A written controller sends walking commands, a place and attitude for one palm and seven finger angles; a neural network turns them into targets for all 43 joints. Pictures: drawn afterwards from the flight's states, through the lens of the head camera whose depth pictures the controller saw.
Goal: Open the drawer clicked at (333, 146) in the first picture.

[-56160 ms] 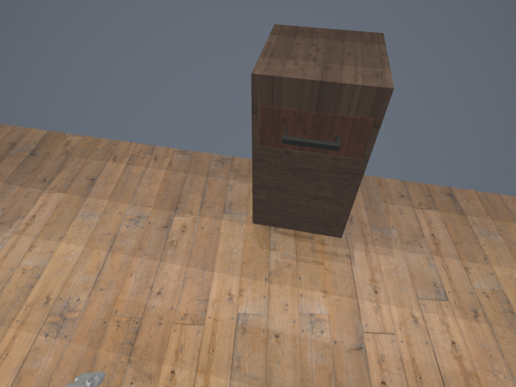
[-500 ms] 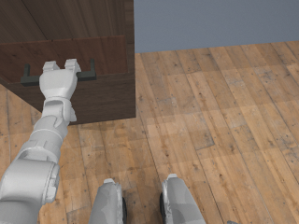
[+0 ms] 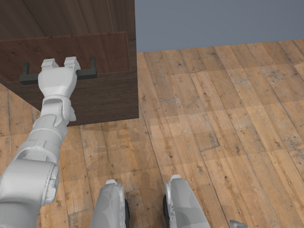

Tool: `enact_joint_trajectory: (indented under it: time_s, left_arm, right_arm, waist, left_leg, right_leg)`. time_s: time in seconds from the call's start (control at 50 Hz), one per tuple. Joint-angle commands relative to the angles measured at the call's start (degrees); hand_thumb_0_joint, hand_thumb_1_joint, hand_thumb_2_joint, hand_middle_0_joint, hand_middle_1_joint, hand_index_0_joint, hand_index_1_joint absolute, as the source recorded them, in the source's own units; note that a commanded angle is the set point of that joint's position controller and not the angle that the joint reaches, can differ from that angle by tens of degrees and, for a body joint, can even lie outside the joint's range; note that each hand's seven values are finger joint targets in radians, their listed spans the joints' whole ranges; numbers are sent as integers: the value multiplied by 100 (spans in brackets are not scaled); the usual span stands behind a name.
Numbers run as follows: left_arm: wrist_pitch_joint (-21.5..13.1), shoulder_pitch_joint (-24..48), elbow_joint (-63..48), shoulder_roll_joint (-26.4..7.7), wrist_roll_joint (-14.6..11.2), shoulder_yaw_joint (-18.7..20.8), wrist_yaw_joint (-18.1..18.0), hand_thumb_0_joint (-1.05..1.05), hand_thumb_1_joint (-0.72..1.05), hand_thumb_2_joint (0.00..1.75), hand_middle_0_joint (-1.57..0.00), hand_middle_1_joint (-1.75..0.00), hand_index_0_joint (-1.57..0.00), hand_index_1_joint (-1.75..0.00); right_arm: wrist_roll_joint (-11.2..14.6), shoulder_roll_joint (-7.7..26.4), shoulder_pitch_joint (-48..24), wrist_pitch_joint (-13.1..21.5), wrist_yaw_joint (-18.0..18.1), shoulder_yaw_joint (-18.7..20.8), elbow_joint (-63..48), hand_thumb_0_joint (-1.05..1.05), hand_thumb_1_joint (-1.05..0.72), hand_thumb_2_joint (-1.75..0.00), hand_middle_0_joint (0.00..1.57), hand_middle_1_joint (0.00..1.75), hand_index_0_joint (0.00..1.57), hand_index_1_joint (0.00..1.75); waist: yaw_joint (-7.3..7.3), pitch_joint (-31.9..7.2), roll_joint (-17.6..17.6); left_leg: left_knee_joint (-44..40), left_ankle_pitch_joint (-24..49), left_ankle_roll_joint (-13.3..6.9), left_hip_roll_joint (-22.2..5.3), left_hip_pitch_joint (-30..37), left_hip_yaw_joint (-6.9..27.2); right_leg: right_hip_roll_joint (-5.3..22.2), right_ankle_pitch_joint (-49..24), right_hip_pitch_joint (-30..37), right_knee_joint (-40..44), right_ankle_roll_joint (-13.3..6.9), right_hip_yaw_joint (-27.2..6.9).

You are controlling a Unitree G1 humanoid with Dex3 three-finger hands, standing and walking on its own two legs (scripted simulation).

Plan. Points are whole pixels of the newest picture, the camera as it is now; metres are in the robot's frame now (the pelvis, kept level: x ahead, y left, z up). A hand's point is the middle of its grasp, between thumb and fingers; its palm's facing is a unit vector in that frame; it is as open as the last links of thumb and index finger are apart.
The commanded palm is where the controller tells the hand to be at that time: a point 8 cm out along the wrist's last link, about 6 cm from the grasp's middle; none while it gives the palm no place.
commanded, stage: close the thumb around the handle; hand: left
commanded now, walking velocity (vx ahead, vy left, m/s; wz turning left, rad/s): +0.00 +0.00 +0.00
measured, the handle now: (60, 69) +0.55 +0.23 -0.03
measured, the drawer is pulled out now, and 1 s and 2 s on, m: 0.00 0.01 0.11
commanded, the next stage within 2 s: pull the drawer open in 0.80 s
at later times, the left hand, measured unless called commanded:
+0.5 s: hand (66, 91) +0.49 +0.21 -0.05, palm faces -0.05 -0.03 -1.00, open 9.4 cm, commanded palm +0.47 +0.19 -0.01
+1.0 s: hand (66, 93) +0.49 +0.21 -0.05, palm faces -0.05 -0.04 -1.00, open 5.5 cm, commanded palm +0.46 +0.20 -0.01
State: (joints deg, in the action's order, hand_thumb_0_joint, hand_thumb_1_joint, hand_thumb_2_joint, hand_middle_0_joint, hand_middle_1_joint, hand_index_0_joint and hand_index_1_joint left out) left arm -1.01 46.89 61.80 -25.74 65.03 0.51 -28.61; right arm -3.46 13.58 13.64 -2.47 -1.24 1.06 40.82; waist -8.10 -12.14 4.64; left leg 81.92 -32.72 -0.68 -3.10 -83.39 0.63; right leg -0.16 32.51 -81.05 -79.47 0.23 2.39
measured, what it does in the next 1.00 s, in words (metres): stands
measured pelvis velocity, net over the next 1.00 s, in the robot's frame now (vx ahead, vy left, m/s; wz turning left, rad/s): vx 0.00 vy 0.00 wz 0.00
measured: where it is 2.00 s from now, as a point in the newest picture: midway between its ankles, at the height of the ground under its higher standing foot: (148, 227)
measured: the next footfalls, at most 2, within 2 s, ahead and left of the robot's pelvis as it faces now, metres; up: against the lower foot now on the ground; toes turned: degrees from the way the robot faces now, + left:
none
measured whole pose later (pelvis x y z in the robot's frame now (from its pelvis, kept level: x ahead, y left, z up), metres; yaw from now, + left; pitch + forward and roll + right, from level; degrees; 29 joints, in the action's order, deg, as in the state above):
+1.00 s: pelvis +0.00 +0.00 +0.01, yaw +0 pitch +34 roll -3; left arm -1.8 43.2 58.6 -24.7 64.8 1.0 -30.0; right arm -3.7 13.7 14.0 -3.2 -1.7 2.0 41.2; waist -7.3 -12.1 4.6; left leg 80.8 -32.9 -0.7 -3.2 -81.6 0.2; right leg -0.4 32.5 -79.5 -78.4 0.3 1.9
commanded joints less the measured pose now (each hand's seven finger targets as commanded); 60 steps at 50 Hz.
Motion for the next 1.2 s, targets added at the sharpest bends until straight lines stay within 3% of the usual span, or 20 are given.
enact_joint_trajectory:
  time_s: [0.0,0.08,0.16,0.2,0.28,0.3,0.36,0.42,0.46,0.48,0.58,0.62,0.68,0.76,0.84,0.86,1.0,1.04,1.12,1.18]
  left_arm:
    - [-82,1731,-838,-1296,-7,308,-136,0,-50,30,-30,-120,-30,-120]
    - [-163,1636,-1036,-1316,-25,381,-188,0,-50,30,-30,-120,-30,-120]
    - [-152,1575,-1134,-1098,12,283,-271,0,-28,40,-32,-122,-32,-122]
    - [-98,1503,-1057,-1010,1,251,-328,0,-16,44,-32,-124,-32,-124]
    - [-24,1789,-1061,-1033,-13,193,-364,0,6,54,-34,-126,-34,-126]
    - [3,1728,-979,-1085,3,247,-369,0,12,56,-34,-127,-34,-127]
    - [15,1795,-1041,-994,1,173,-350,0,28,64,-36,-128,-36,-128]
    - [35,1899,-950,-923,-16,111,-316,0,45,71,-37,-130,-37,-130]
    - [1,1719,-1011,-1075,-5,235,-307,0,56,76,-38,-131,-38,-131]
    - [15,1637,-935,-968,-13,174,-290,0,62,78,-38,-132,-38,-132]
    - [-20,1824,-820,-861,15,38,-274,0,90,90,-40,-135,-40,-135]
    - [-58,1867,-922,-1000,10,165,-288,0,90,90,-40,-135,-40,-135]
    - [-72,1690,-1020,-900,-6,147,-298,0,90,90,-40,-135,-40,-135]
    - [-83,1442,-1032,-1023,-33,276,-296,0,90,90,-40,-135,-40,-135]
    - [-92,1463,-1120,-972,-76,233,-303,0,90,90,-40,-135,-40,-135]
    - [-114,1398,-1174,-1135,-54,359,-313,0,90,90,-40,-135,-40,-135]
    - [-120,686,-1248,-923,-79,337,-343,0,90,90,-40,-135,-40,-135]
    - [-110,579,-1276,-687,-92,208,-353,0,90,90,-40,-135,-40,-135]
    - [-120,345,-1448,-781,-96,342,-422,0,90,90,-40,-135,-40,-135]
    - [-111,205,-1460,-555,-59,196,-482,0,90,90,-40,-135,-40,-135]
  right_arm:
    - [-25,916,995,39,67,326,-235,0,-90,-90,20,30,20,30]
    - [-30,909,1003,29,57,346,-254,0,-90,-90,20,30,20,30]
    - [-40,904,1027,-3,21,387,-236,0,-90,-90,20,30,20,30]
    - [-39,909,1009,-13,6,407,-221,0,-90,-90,20,30,20,30]
    - [-29,925,1012,-3,10,394,-185,0,-90,-90,20,30,20,30]
    - [-32,935,1032,-4,16,397,-170,0,-90,-90,20,30,20,30]
    - [-42,932,1029,-1,21,400,-178,0,-90,-90,20,30,20,30]
    - [-37,910,1020,8,22,378,-157,0,-90,-90,20,30,20,30]
    - [-41,924,1026,0,24,381,-182,0,-90,-90,20,30,20,30]
    - [-39,919,1015,-8,18,388,-193,0,-90,-90,20,30,20,30]
    - [-42,902,1010,9,26,376,-177,0,-90,-90,20,30,20,30]
    - [-54,902,1015,23,30,378,-173,0,-90,-90,20,30,20,30]
    - [-59,897,1052,7,14,409,-187,0,-90,-90,20,30,20,30]
    - [-50,902,1033,-25,8,396,-202,0,-90,-90,20,30,20,30]
    - [-45,885,1000,-19,9,398,-201,0,-90,-90,20,30,20,30]
    - [-53,901,993,-19,16,399,-207,0,-90,-90,20,30,20,30]
    - [-35,866,896,-48,-10,409,-275,0,-90,-90,20,30,20,30]
    - [-30,854,887,-61,-27,428,-288,0,-90,-90,20,30,20,30]
    - [-34,853,808,-77,-23,435,-307,0,-90,-90,20,30,20,30]
    - [-25,823,800,-90,-26,455,-289,0,-90,-90,20,30,20,30]
  waist:
    - [-123,-3019,162]
    - [-59,-3185,263]
    - [-40,-3233,418]
    - [-78,-3182,236]
    - [-130,-3098,333]
    - [-118,-3134,178]
    - [-125,-3254,353]
    - [-182,-3021,262]
    - [-75,-3211,308]
    - [-90,-3205,326]
    - [-204,-2865,241]
    - [-161,-3031,209]
    - [-122,-3264,307]
    - [-32,-3172,227]
    - [-74,-3167,181]
    - [-10,-3210,189]
    - [171,-3179,115]
    - [148,-3104,200]
    - [233,-3103,-36]
    - [210,-2980,-84]
  left_leg:
    - [-719,1843,-202,247,2192,32]
    - [-708,2004,-196,249,2277,15]
    - [-759,2228,-149,218,2603,105]
    - [-768,2172,-158,208,2615,98]
    - [-832,2007,-153,210,2580,115]
    - [-833,2019,-160,210,2573,130]
    - [-850,2160,-140,204,2782,168]
    - [-879,2075,-152,198,2678,165]
    - [-863,2170,-146,210,2736,139]
    - [-871,2176,-143,217,2762,137]
    - [-846,1963,-162,211,2537,128]
    - [-819,2068,-164,217,2556,123]
    - [-799,2282,-156,216,2750,107]
    - [-832,2311,-149,220,2699,91]
    - [-834,2232,-168,224,2627,52]
    - [-817,2246,-165,226,2611,29]
    - [-947,2301,-150,244,2683,-11]
    - [-998,2371,-133,232,2828,9]
    - [-1042,2368,-142,243,2805,-6]
    - [-1076,2370,-144,244,2839,-21]
  right_leg:
    - [-285,-1782,1638,981,-209,48]
    - [-280,-1958,1732,945,-211,43]
    - [-283,-1954,1524,907,-234,113]
    - [-295,-1898,1512,964,-223,119]
    - [-280,-1748,1479,1008,-219,124]
    - [-286,-1748,1522,998,-220,133]
    - [-284,-1795,1428,983,-226,142]
    - [-278,-1733,1398,1014,-223,147]
    - [-279,-1869,1537,993,-229,135]
    - [-286,-1853,1506,1005,-235,131]
    - [-291,-1690,1368,1042,-230,128]
    - [-276,-1826,1483,995,-227,114]
    - [-283,-2026,1548,988,-228,109]
    - [-281,-2115,1684,989,-227,111]
    - [-285,-2173,1808,1033,-215,81]
    - [-277,-2221,1861,1021,-213,63]
    - [-277,-2321,2056,1062,-232,63]
    - [-275,-2291,1937,1075,-234,91]
    - [-265,-2390,2133,1105,-235,66]
    - [-256,-2401,2108,1150,-232,83]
